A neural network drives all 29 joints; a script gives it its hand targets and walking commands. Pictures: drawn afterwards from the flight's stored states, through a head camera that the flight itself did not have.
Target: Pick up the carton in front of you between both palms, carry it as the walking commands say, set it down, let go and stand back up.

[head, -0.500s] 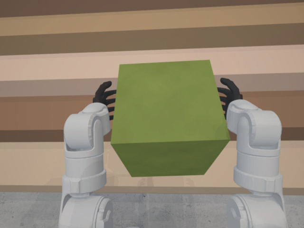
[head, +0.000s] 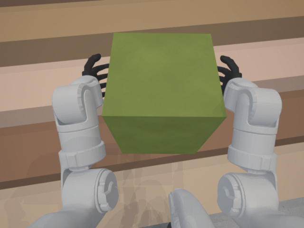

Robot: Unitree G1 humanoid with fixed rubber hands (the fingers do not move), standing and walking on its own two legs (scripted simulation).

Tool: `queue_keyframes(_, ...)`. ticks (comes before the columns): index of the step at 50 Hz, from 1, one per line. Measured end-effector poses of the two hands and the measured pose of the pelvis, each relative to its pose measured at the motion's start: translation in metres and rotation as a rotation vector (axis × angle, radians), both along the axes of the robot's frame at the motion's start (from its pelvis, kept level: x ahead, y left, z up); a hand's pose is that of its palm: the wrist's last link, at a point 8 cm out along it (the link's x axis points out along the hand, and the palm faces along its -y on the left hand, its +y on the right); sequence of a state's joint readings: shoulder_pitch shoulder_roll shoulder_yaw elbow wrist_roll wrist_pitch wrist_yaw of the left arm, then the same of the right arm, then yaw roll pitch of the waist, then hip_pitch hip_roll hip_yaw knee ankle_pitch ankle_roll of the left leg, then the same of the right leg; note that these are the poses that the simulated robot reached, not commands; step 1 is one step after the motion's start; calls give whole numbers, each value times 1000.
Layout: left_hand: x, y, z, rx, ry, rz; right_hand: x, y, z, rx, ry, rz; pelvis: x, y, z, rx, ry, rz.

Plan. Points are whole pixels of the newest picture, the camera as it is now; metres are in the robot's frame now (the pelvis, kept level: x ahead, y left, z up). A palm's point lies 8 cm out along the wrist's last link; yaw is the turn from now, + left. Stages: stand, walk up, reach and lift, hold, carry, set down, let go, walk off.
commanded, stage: carry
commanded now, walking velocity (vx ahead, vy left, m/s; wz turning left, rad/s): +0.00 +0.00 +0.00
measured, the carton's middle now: (160, 102) +0.41 -0.03 +0.06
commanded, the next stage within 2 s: none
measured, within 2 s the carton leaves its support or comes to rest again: neither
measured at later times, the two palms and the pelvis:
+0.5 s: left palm out of the picture +0.76 +0.03 +0.18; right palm out of the picture +0.70 -0.26 +0.16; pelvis +0.34 -0.04 +0.08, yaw +2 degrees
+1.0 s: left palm out of the picture +1.13 +0.13 +0.55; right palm out of the picture +1.15 -0.16 +0.55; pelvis +0.76 -0.06 +0.40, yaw +3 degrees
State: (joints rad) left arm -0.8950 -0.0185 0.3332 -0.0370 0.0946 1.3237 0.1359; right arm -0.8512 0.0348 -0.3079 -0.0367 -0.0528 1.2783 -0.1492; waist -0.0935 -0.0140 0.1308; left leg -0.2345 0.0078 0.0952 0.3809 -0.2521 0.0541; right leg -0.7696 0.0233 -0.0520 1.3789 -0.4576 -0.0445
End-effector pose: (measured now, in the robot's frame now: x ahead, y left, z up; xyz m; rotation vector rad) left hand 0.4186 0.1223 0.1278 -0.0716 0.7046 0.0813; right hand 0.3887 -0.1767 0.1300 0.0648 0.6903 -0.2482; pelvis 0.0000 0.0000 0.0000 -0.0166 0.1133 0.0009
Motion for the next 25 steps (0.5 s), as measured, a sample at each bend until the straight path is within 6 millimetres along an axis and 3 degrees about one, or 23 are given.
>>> queue_keyframes(4,41,-10,12,4,-71,17,47,-10,11,25,-72,-7,46,-11,2,3,37,11)
queue_keyframes(7,72,-14,22,28,-65,47,89,-15,16,42,-63,30,83,-24,14,21,51,20)
queue_keyframes(10,103,-7,32,49,-132,106,141,-8,25,28,-128,114,120,-39,0,87,62,18)
queue_keyframes(14,133,14,25,94,-128,181,201,15,17,59,-129,202,171,-46,-15,103,33,0)
queue_keyframes(16,155,18,23,69,-107,186,227,22,13,76,-105,212,201,-48,-9,91,-7,-10)
queue_keyframes(18,187,14,24,38,-56,181,252,17,15,65,-54,191,234,-50,11,97,-17,26)
queue_keyframes(21,255,-17,36,14,-2,77,286,-17,31,42,-2,85,277,-46,41,53,46,23)
queue_keyframes(25,344,-90,54,47,34,-112,315,-80,34,77,32,-65,342,-35,77,29,10,34)
